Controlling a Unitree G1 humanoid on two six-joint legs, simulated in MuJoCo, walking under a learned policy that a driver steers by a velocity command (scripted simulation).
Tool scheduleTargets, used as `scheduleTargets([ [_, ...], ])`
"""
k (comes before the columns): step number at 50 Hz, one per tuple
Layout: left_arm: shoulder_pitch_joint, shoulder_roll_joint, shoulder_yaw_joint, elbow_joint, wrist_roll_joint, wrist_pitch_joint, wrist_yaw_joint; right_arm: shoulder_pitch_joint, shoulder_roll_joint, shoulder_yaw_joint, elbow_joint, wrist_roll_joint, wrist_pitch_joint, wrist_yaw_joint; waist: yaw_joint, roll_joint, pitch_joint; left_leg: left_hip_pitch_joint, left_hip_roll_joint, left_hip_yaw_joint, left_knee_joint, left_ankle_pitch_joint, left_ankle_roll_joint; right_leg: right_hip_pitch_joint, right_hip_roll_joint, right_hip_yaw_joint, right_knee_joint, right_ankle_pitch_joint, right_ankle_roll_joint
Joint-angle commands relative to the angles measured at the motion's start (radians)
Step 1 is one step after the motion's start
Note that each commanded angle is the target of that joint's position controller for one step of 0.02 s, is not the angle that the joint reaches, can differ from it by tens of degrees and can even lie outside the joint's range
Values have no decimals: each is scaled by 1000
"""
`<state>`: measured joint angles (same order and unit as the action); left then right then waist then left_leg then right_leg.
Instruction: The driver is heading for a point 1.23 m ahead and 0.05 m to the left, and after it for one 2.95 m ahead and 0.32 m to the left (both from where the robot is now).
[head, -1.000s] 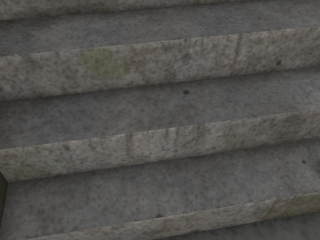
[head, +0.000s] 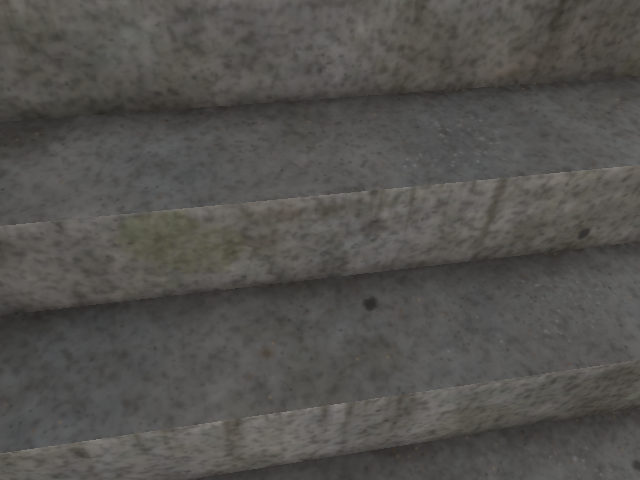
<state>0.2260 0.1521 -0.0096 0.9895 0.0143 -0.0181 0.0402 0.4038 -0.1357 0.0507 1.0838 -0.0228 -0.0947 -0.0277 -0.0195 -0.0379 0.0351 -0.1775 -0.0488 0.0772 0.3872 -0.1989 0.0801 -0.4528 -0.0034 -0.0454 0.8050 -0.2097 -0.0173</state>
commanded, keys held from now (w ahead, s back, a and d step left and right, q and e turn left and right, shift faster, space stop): no key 0.74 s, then w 0.26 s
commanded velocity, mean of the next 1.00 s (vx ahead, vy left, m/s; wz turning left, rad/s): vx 0.08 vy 0.00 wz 0.00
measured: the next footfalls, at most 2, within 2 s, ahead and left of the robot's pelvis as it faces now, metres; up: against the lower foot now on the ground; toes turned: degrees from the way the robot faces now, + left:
right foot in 0.04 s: +0.13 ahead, -0.12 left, +0.00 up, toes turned +0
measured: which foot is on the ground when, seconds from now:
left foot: down 0.00-1.00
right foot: up 0.00-0.02, down 0.04-1.00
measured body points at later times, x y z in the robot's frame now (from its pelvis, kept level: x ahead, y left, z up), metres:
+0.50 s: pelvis +0.03 -0.02 +0.00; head +0.04 -0.01 +0.45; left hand +0.05 +0.22 -0.15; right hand +0.03 -0.25 -0.16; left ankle +0.01 +0.07 -0.74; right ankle +0.05 -0.09 -0.74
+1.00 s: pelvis +0.05 -0.02 +0.00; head +0.05 -0.01 +0.45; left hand +0.08 +0.21 -0.16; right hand +0.05 -0.25 -0.15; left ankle +0.01 +0.07 -0.74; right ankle +0.05 -0.09 -0.74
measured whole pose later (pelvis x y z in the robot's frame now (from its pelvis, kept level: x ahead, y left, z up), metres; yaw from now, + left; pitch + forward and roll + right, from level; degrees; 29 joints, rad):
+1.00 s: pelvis +0.05 -0.02 +0.00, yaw +0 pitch +1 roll -1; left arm 0.28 0.17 0.03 0.96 -0.01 -0.01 0.06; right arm 0.32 -0.16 -0.01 1.08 0.01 -0.06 -0.03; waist 0.01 0.00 0.00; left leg -0.18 0.00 0.04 0.49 -0.33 0.07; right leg -0.20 0.09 -0.07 0.39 -0.21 -0.10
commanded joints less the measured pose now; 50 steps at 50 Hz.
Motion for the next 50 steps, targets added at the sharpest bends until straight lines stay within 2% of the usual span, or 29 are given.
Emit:
scheduleTargets([
  [1, 216, -3, -19, 39, -6, 0, 14, -48, -129, -17, -68, 23, 4, -10, 92, 175, -56, -99, 231, -102, 23, 675, 93, 350, 24, -26, -321, 135, -18],
  [2, 214, -1, -19, 49, 0, -11, 12, -12, -129, -24, -66, 27, 10, -8, 68, 128, -23, -83, 207, -117, 58, 509, 71, 359, 13, -12, -457, 184, -17],
  [3, 211, 21, -19, 47, 9, -26, 7, 48, -113, -25, -65, 24, 16, -5, 27, 70, -22, -104, 187, -135, 94, 238, 49, 410, -66, 63, -485, 295, -20],
  [4, 208, 45, -24, 42, 12, -28, 4, 180, -49, -16, -50, 21, 30, -1, -45, -74, -56, -129, 167, -146, 78, -136, 19, 461, -207, 169, -417, 630, -69],
  [5, 96, 33, -30, 5, 7, -18, 1, 248, 19, 9, -12, 20, 53, -11, -72, -94, -30, -22, 170, -139, -42, -171, 2, 310, -214, 161, -440, 423, -112],
  [6, 56, 15, -29, -15, 2, -8, -8, 166, -41, -3, -15, 0, 66, -15, -34, -27, 64, -38, 150, -146, -64, -129, -12, 235, -149, 150, -478, 135, -77],
  [7, 68, 12, -34, -21, 7, -3, -6, 106, -78, -16, -26, -3, 75, -16, -4, -1, 83, -32, 145, -144, -58, -84, -11, 225, -129, 151, -497, 66, -61],
  [8, 100, 16, -37, -9, 7, -2, -2, 92, -80, -18, -30, -2, 81, -14, -1, -14, 81, -12, 150, -142, -60, -58, -14, 225, -123, 150, -506, 65, -56],
  [9, 127, 28, -35, 0, 0, -2, 2, 93, -73, -18, -30, -3, 84, -12, 0, -29, 86, -8, 158, -142, -67, -48, -17, 229, -113, 142, -508, 41, -50],
  [11, 150, 38, -31, 3, -3, -4, 4, 100, -54, -14, -23, 2, 76, -14, 6, -14, 80, -13, 161, -144, -77, -37, -18, 262, -114, 144, -501, 67, -48],
  [12, 86, 141, 14, -8, -15, 23, 0, 39, -141, -45, -30, 15, 76, 3, 7, -37, 109, -63, 107, -123, -79, -56, -31, 224, -50, 107, -463, 47, -51],
  [13, 98, 119, 12, -20, -9, 35, 6, 27, -141, -49, -30, 9, 69, 11, 21, 2, 83, -74, 103, -114, -83, -40, -35, 243, -58, 110, -463, 64, -58],
  [15, 130, 85, 12, -18, -5, 48, 14, 31, -77, -43, -17, 11, 61, 19, 27, 27, 37, -60, 103, -111, -83, 9, -38, 270, -67, 117, -453, 121, -66],
  [16, 134, 81, 15, -18, -7, 51, 16, 27, -69, -44, -13, 13, 59, 20, 28, 34, 27, -55, 103, -109, -81, 32, -39, 276, -69, 119, -448, 149, -69],
  [20, 127, 88, 25, -24, -4, 53, 20, 5, -85, -55, -14, 10, 59, 15, 26, 43, -14, -33, 106, -109, -76, 65, -40, 295, -72, 126, -443, 203, -75],
  [27, 108, 95, 34, -30, -2, 54, 18, -28, -110, -63, -18, 11, 60, 11, 20, 44, 2, -38, 116, -113, -81, 45, -44, 290, -71, 131, -465, 196, -76],
  [28, 106, 79, 32, -29, -3, 46, 16, -32, -103, -63, -17, 16, 63, 6, 19, 49, 11, -32, 118, -114, -85, 43, -47, 279, -77, 128, -475, 197, -71],
  [32, 95, 89, 37, -27, -3, 35, 12, -44, -119, -69, -20, 14, 66, -2, 16, 33, 8, -23, 123, -119, -87, 32, -47, 281, -72, 127, -486, 193, -65],
  [37, 81, 86, 41, -31, -1, 33, 13, -65, -118, -74, -19, 15, 66, -3, 18, 33, 3, -27, 127, -124, -91, 16, -50, 292, -72, 129, -497, 178, -63],
  [38, 85, 72, 38, -26, 1, 34, 14, -61, -103, -70, -13, 13, 68, -4, 18, 31, -13, -20, 123, -120, -100, -25, -50, 298, -72, 132, -516, 112, -64],
  [39, 148, -7, -2, -7, 17, 10, 16, -29, -13, -32, 2, -1, 69, -19, 29, 36, -38, 16, 140, -126, -118, -74, -31, 327, -124, 163, -591, -14, -60],
  [40, 126, 17, 1, -5, 16, 1, 17, -29, -22, -32, 4, -3, 73, -24, 18, 13, 22, 25, 132, -126, -120, -82, -24, 271, -116, 179, -618, -125, -54],
  [41, 100, 50, 5, -15, 11, -4, 17, -35, -53, -35, -1, -6, 74, -26, 13, 8, 49, 29, 131, -127, -118, -83, -17, 243, -112, 185, -634, -170, -55],
  [43, 76, 71, 6, -30, 4, -13, 12, -38, -76, -35, -9, -5, 66, -21, 11, 14, 63, 30, 132, -130, -117, -73, -5, 234, -108, 185, -643, -172, -63],
  [44, 18, 180, 55, -56, -19, -6, 9, -93, -196, -80, -25, 45, 55, -19, 30, -26, 60, -48, 81, -82, -32, -180, -12, 253, -51, 147, -577, -251, -87],
  [45, 11, 155, 56, -72, -16, -2, 12, -113, -177, -79, -38, 44, 42, -17, 36, -18, 55, -96, 78, -76, -3, -218, -1, 249, -73, 176, -571, -321, -117],
  [47, 53, 124, 61, -76, -22, 2, 20, -84, -113, -74, -36, 39, 24, -11, 39, -22, 54, -143, 74, -69, 55, -248, 11, 243, -126, 261, -608, -428, -175],
  [49, 62, 125, 69, -85, -26, -1, 24, -73, -78, -69, -38, 33, 13, -4, 33, -21, 53, -180, 86, -69, 96, -213, 20, 267, -174, 329, -614, -391, -217],
  [50, 44, 124, 71, -97, -27, -3, 23, -61, -81, -70, -36, 33, 10, -1, 22, -8, 38, -156, 89, -72, 87, -187, 23, 266, -174, 325, -601, -316, -219],
])
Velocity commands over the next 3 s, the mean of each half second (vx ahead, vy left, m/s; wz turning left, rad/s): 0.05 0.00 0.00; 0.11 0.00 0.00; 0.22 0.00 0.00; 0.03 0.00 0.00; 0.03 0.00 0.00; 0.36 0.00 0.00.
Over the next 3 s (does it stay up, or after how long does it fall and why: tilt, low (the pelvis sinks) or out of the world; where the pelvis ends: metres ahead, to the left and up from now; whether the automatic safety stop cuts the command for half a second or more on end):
stays up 0.12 -0.02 -0.01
